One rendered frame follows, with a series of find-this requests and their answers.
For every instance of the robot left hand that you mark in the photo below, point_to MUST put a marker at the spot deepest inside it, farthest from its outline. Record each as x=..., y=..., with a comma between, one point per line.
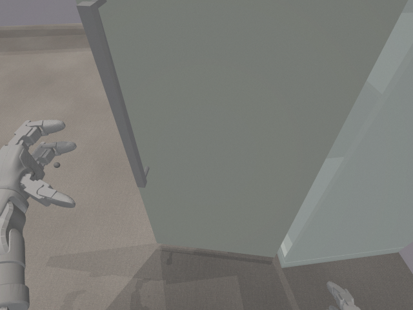
x=16, y=162

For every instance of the fridge door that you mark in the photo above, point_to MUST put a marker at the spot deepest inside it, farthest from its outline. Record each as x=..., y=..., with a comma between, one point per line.
x=235, y=105

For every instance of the robot right hand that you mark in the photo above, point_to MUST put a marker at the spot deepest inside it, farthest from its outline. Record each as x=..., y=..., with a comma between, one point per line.
x=343, y=298

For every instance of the left robot forearm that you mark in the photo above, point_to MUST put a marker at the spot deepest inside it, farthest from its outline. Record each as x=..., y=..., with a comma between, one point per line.
x=14, y=294

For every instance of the handle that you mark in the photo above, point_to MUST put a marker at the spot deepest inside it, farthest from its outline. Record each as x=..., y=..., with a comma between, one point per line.
x=91, y=20

